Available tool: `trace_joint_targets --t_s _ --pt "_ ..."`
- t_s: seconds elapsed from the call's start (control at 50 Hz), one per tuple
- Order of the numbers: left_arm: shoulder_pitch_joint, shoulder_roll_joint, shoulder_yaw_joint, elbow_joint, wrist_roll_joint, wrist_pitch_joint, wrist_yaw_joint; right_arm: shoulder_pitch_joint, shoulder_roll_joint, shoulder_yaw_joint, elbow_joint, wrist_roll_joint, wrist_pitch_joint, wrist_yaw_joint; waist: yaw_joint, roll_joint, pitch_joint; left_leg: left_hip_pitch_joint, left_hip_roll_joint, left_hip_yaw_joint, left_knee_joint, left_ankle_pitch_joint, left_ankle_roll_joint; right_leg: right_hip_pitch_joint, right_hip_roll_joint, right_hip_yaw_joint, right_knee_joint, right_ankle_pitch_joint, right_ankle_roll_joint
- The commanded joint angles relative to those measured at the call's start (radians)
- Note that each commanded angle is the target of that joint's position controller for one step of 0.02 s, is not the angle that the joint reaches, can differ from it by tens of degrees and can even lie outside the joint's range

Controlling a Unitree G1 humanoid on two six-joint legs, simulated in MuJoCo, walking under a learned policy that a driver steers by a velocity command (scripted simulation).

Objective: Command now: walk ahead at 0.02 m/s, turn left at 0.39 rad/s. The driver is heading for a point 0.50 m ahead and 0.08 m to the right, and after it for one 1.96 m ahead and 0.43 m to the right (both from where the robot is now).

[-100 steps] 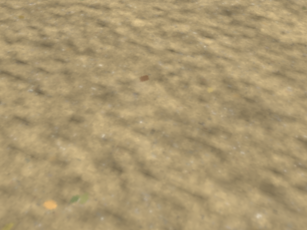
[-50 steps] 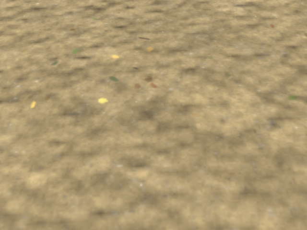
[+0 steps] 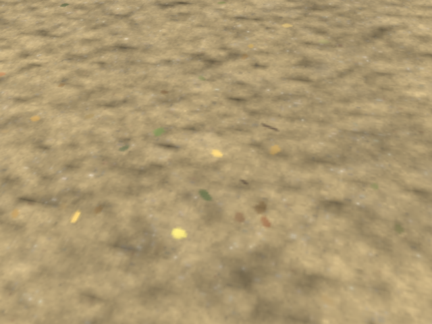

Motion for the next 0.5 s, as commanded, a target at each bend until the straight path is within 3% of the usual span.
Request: trace_joint_targets --t_s 0.02,0.12,0.16,0.18,0.2,0.22,0.24,0.26,0.28,0.3,0.32,0.36,0.4,0.46,0.5 --pt "0.010 0.134 0.024 -0.048 0.000 -0.002 0.002 0.000 -0.025 0.005 -0.068 0.002 -0.016 -0.008 0.012 -0.179 -0.096 -0.077 0.025 0.045 -0.041 0.001 -0.029 0.195 -0.221 0.205 -0.105 0.295 -0.206" --pt "0.013 0.172 0.033 -0.025 -0.013 0.005 -0.007 -0.025 0.007 0.031 -0.059 -0.009 -0.017 0.000 0.022 -0.244 -0.126 0.135 0.082 0.127 -0.365 -0.027 -0.017 0.165 -0.232 0.180 -0.105 0.250 -0.207" --pt "0.048 0.138 0.017 0.000 -0.019 0.007 -0.014 -0.024 0.032 0.039 -0.037 -0.016 -0.018 0.003 0.028 -0.246 -0.116 0.238 0.086 0.128 -0.555 0.009 -0.001 0.124 -0.216 0.214 -0.095 0.228 -0.198" --pt "0.053 0.148 0.017 0.009 -0.030 0.009 -0.017 -0.004 0.035 0.037 -0.021 -0.017 -0.019 0.003 0.008 -0.238 -0.098 0.292 0.067 0.147 -0.686 0.088 0.014 0.102 -0.203 0.225 -0.079 0.235 -0.185" --pt "0.064 0.180 0.028 0.016 -0.047 0.009 -0.019 0.023 0.020 0.030 -0.005 -0.017 -0.021 0.003 -0.013 -0.234 -0.075 0.351 0.040 0.168 -0.828 0.196 0.041 0.071 -0.189 0.242 -0.066 0.261 -0.167" --pt "0.094 0.201 0.035 0.022 -0.058 0.003 -0.018 0.042 -0.028 0.018 -0.001 -0.018 -0.024 -0.001 -0.013 -0.213 -0.091 0.445 0.071 0.131 -0.852 0.263 0.078 0.009 -0.178 0.260 -0.057 0.234 -0.128" --pt "0.083 0.179 0.031 0.010 -0.049 -0.010 -0.023 0.087 -0.083 0.006 -0.002 -0.029 -0.020 -0.011 -0.029 -0.126 -0.137 0.574 0.187 0.062 -0.806 0.381 0.123 -0.099 -0.145 0.233 0.012 0.116 -0.074" --pt "0.069 0.117 0.019 -0.024 -0.050 -0.027 -0.030 0.076 -0.166 -0.019 0.009 -0.046 -0.008 -0.016 -0.003 0.140 -0.129 0.562 0.338 -0.045 -0.785 0.514 0.226 -0.236 -0.020 0.066 0.140 -0.110 -0.007" --pt "0.038 0.152 0.029 -0.028 -0.053 -0.030 -0.028 0.046 -0.121 -0.015 -0.001 -0.057 -0.009 -0.012 -0.045 0.208 -0.125 0.496 0.447 -0.128 -0.844 0.543 0.329 -0.273 0.010 -0.029 0.297 -0.342 0.038" --pt "0.031 0.198 0.053 -0.022 -0.054 -0.022 -0.025 0.007 -0.066 0.002 -0.018 -0.066 -0.018 -0.014 -0.052 0.173 -0.096 0.471 0.478 -0.132 -0.868 0.610 0.361 -0.314 -0.009 -0.025 0.515 -0.428 0.067" --pt "0.064 0.191 0.064 -0.003 -0.055 -0.003 -0.018 -0.041 -0.033 0.013 -0.030 -0.062 -0.027 -0.018 -0.025 0.138 -0.085 0.453 0.452 -0.078 -0.862 0.642 0.340 -0.334 -0.021 -0.010 0.645 -0.421 0.083" --pt "0.125 0.153 0.063 0.013 -0.046 0.041 -0.005 -0.128 -0.005 0.019 -0.038 -0.030 -0.048 -0.018 0.014 0.123 -0.049 0.442 0.398 0.044 -0.849 0.647 0.286 -0.369 -0.060 0.003 0.701 -0.318 0.118" --pt "0.100 0.126 0.053 -0.016 -0.045 0.054 -0.010 -0.125 -0.011 0.014 -0.026 -0.032 -0.048 -0.021 0.001 0.115 -0.037 0.438 0.373 0.117 -0.857 0.616 0.279 -0.368 -0.079 -0.040 0.646 -0.236 0.140" --pt "0.047 0.096 0.036 -0.077 -0.046 0.052 -0.041 -0.108 -0.040 0.000 -0.012 -0.031 -0.038 -0.023 -0.033 0.116 -0.067 0.461 0.383 0.181 -0.836 0.595 0.276 -0.288 -0.107 -0.082 0.455 -0.189 0.128" --pt "0.051 0.112 0.040 -0.104 -0.045 0.050 -0.059 -0.096 -0.077 -0.014 -0.002 -0.023 -0.035 -0.016 -0.038 0.117 -0.089 0.458 0.414 0.198 -0.814 0.627 0.274 -0.216 -0.100 -0.120 0.366 -0.192 0.100"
